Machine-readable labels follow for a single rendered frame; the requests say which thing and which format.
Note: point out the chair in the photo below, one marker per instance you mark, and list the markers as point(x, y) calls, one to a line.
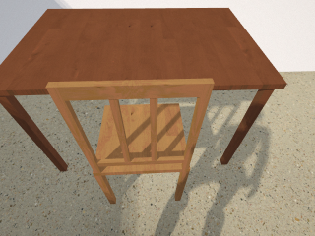
point(136, 138)

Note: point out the table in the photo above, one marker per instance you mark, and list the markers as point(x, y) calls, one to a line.
point(126, 44)

